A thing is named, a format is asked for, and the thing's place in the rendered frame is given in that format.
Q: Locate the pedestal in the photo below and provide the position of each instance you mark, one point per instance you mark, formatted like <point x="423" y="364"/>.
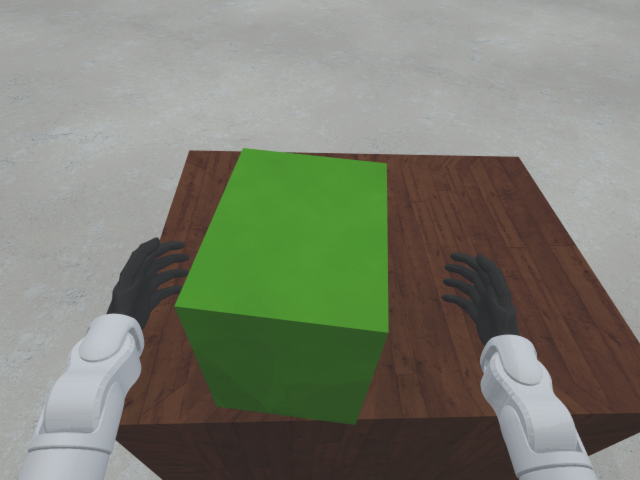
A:
<point x="424" y="416"/>

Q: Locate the left robot forearm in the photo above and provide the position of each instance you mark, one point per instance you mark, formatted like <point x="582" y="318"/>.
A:
<point x="77" y="428"/>

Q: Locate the left robot hand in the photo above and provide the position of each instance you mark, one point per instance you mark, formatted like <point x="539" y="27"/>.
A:
<point x="136" y="293"/>

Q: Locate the right robot forearm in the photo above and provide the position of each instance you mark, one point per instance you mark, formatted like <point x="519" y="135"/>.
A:
<point x="538" y="429"/>

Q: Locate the carton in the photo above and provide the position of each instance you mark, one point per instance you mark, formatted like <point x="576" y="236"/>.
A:
<point x="286" y="303"/>

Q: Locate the right robot hand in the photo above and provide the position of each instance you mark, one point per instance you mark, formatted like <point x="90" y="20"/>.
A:
<point x="492" y="309"/>

